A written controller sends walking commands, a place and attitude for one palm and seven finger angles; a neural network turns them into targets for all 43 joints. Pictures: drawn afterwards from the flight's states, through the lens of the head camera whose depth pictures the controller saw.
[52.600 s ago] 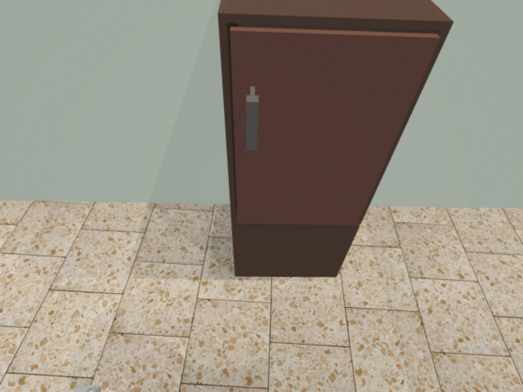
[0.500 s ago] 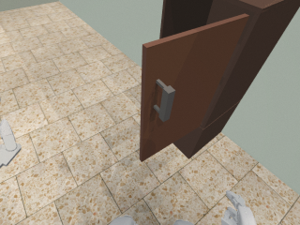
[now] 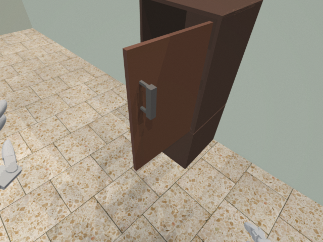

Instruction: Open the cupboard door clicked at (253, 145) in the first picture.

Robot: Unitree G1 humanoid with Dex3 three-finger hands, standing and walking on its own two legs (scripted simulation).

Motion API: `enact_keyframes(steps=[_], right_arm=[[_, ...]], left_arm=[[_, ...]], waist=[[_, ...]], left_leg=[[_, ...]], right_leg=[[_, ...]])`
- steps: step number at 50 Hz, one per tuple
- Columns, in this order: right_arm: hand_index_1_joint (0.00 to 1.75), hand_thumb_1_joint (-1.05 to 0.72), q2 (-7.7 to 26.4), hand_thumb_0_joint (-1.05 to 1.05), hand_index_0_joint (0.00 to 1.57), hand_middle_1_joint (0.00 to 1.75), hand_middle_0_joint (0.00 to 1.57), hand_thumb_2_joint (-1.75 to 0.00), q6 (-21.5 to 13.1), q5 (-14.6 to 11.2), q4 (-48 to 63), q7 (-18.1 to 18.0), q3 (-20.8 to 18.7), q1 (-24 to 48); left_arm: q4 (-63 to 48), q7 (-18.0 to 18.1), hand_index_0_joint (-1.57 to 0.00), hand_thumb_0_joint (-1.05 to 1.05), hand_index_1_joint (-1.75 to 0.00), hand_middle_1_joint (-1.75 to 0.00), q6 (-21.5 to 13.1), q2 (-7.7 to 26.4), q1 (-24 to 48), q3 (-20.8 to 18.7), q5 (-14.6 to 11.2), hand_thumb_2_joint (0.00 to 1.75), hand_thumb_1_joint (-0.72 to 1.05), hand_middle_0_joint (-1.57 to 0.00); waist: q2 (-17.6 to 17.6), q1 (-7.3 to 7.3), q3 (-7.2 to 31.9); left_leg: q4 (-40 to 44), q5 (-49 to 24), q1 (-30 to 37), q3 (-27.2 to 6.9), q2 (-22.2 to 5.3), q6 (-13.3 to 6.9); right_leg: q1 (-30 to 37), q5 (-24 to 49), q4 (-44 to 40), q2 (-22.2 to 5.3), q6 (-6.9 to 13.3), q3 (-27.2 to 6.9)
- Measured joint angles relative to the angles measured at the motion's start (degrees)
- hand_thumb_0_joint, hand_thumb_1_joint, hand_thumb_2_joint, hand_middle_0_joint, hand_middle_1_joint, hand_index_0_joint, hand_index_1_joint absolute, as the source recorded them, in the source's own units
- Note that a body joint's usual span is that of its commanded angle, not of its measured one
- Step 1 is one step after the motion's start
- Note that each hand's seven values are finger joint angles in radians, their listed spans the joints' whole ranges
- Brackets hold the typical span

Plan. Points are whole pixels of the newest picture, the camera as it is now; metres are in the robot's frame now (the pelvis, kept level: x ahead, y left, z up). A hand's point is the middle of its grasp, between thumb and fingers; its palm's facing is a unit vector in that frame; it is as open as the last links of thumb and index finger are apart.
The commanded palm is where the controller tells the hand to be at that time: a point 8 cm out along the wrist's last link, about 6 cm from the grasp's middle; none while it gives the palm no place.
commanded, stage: stop stepping back and stand still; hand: left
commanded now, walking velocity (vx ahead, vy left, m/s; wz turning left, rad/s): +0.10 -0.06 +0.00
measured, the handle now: (146, 99) +0.53 +0.08 +0.08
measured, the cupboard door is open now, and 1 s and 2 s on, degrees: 85 85 85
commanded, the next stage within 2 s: let the arm hang, fingers relaxed in 0.68 s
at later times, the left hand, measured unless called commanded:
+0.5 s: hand (4, 199) +0.14 +0.26 +0.17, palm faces +0.44 -0.79 -0.42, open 7.4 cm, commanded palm +0.08 +0.30 +0.19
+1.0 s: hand out of the picture +0.07 +0.22 -0.12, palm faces +0.02 -0.95 -0.30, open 7.4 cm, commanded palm none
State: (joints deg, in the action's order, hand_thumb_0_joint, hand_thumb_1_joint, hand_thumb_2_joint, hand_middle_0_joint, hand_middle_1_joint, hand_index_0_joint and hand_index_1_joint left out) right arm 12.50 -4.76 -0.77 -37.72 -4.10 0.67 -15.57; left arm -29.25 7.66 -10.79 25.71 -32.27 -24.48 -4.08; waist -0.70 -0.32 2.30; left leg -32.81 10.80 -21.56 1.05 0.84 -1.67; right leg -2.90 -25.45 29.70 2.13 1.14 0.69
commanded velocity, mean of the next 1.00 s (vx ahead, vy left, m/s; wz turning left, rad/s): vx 0.00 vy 0.00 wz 0.00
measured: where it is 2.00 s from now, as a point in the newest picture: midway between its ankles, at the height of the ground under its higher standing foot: outside the picture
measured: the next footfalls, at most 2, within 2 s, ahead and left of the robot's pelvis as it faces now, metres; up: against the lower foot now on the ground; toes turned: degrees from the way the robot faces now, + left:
none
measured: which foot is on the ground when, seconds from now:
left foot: down 0.00-1.00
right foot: down 0.00-1.00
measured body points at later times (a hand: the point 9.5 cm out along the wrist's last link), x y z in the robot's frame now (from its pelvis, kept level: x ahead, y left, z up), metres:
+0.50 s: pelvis -0.06 +0.00 +0.01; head -0.07 +0.00 +0.46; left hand +0.11 +0.30 +0.19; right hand +0.09 -0.23 -0.07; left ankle +0.02 +0.10 -0.73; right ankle -0.10 -0.11 -0.72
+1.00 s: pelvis -0.06 +0.00 +0.00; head -0.06 +0.00 +0.45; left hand +0.07 +0.27 -0.10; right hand +0.06 -0.27 -0.12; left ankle +0.02 +0.10 -0.72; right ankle -0.10 -0.10 -0.72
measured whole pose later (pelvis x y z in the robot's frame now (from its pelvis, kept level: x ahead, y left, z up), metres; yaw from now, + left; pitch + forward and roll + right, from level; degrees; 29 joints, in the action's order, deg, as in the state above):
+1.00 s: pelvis -0.06 +0.00 +0.00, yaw +2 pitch -1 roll -1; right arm 16.6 -0.9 1.5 -51.7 -0.2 -0.3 -7.3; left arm 40.7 -0.1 2.8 15.5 -12.2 -2.3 1.3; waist 1.5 -1.9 -1.3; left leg -33.3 9.5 -22.3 -2.5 2.4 -1.6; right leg -10.5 -22.0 33.8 1.3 1.4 2.6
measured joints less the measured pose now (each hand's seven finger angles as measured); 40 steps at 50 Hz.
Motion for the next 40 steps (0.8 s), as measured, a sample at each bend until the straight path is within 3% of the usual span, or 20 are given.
enact_keyframes(steps=[4,9,11,14,16,19,23,28,33,39,40], right_arm=[[0.30,-0.90,0.73,0.02,0.20,0.30,0.20,-0.90,-0.87,0.27,-0.71,-0.63,-0.45,-0.04],[0.30,-0.90,-0.37,0.02,0.20,0.30,0.20,-0.90,-2.01,0.97,1.33,-0.27,-0.69,-0.54],[0.30,-0.90,-0.44,0.02,0.20,0.30,0.20,-0.90,-1.95,1.17,1.59,0.16,-0.78,-0.81],[0.30,-0.90,-0.08,0.02,0.20,0.30,0.20,-0.90,-1.59,1.11,0.35,0.29,-0.91,-1.37],[0.30,-0.90,0.71,0.02,0.20,0.30,0.20,-0.90,-1.91,0.94,-0.18,-0.10,-1.05,-2.03],[0.30,-0.90,0.53,0.02,0.20,0.30,0.20,-0.90,-1.94,0.63,-1.93,-0.70,-1.13,-0.53],[0.30,-0.90,-0.83,0.02,0.20,0.30,0.20,-0.90,-3.04,0.90,-0.71,-0.69,0.19,1.87],[0.30,-0.90,-2.50,0.02,0.20,0.30,0.21,-0.90,-4.23,1.38,2.13,0.00,1.28,2.92],[0.30,-0.90,-1.88,0.02,0.21,0.30,0.21,-0.90,-3.19,1.37,1.94,0.20,0.99,3.11],[0.30,-0.90,-0.73,0.02,0.20,0.30,0.21,-0.90,-2.44,1.01,0.51,-0.62,0.44,3.15],[0.30,-0.90,-0.03,0.02,0.20,0.30,0.21,-0.90,-3.54,0.95,-0.76,0.40,0.12,3.40]], left_arm=[[5.11,0.74,-0.22,0.01,-0.30,-0.30,1.07,-2.02,4.08,-0.07,0.12,0.89,0.89,-0.21],[2.23,0.35,-0.21,0.01,-0.30,-0.30,0.87,-2.00,0.67,0.66,0.69,0.89,0.89,-0.21],[-0.40,0.11,-0.21,0.01,-0.30,-0.30,0.01,-1.57,-2.31,0.79,0.73,0.89,0.89,-0.21],[-1.61,0.36,-0.22,0.01,-0.30,-0.30,-1.45,-1.58,-4.40,0.79,1.12,0.89,0.89,-0.21],[0.01,0.59,-0.22,0.01,-0.30,-0.30,-1.96,-2.00,-2.57,1.01,1.41,0.89,0.89,-0.21],[5.09,0.85,-0.22,0.01,-0.30,-0.30,-1.66,-3.28,3.21,1.25,1.54,0.89,0.89,-0.21],[7.37,0.77,-0.21,0.01,-0.30,-0.30,-0.17,-4.13,4.93,0.93,1.46,0.89,0.89,-0.21],[3.20,0.27,-0.21,0.01,-0.30,-0.30,-0.44,-3.38,1.17,1.94,1.80,0.89,0.89,-0.21],[1.48,0.09,-0.21,0.01,-0.30,-0.30,-1.08,-2.57,-1.68,2.27,1.33,0.89,0.89,-0.21],[4.94,0.46,-0.22,0.01,-0.30,-0.30,0.34,-3.25,1.92,1.99,1.09,0.89,0.89,-0.21],[8.16,-0.37,-0.21,0.01,-0.30,-0.30,-0.42,-3.11,3.72,2.97,2.15,0.89,0.89,-0.21]], waist=[[-0.68,-1.18,-0.86],[0.16,-3.48,-1.31],[0.65,-2.67,-1.35],[0.99,-0.31,-0.71],[2.34,0.29,-0.32],[2.02,0.76,-1.71],[1.21,0.28,-2.94],[1.34,-0.65,-3.45],[2.65,0.35,-3.40],[2.04,1.21,-4.08],[2.45,1.26,-3.36]], left_leg=[[2.64,-3.47,0.92,0.76,0.71,-0.80],[6.73,-3.87,0.14,-1.27,0.36,0.77],[2.62,0.27,-1.84,-2.14,0.07,1.77],[-4.29,1.89,-1.59,-2.49,-0.31,1.99],[-0.73,0.47,1.92,-3.05,-1.22,1.44],[0.72,0.18,3.21,-3.16,-0.10,0.57],[4.71,-2.68,4.15,-2.28,0.33,0.41],[8.22,-5.39,3.75,-3.01,-0.22,0.96],[5.28,-3.75,2.41,-3.57,-1.35,1.29],[5.81,-3.30,3.93,-3.20,-0.49,0.87],[5.31,-3.32,2.78,-3.40,-0.33,0.76]], right_leg=[[-1.04,0.37,1.42,-0.99,-0.41,-0.36],[-1.77,4.66,-2.81,-0.05,0.91,1.39],[-2.24,5.79,-3.59,0.62,1.43,1.35],[-2.64,5.96,-3.01,1.22,1.45,0.02],[-2.76,5.22,-1.86,1.84,1.04,0.50],[-2.48,4.81,-0.80,0.73,0.54,0.90],[-3.22,6.18,-1.72,0.01,0.04,0.12],[-3.47,8.80,-5.33,0.64,0.64,0.70],[-2.82,9.36,-6.65,1.94,1.01,0.97],[-1.86,8.30,-5.98,1.02,0.47,0.77],[-3.06,8.12,-5.11,0.90,0.35,1.12]])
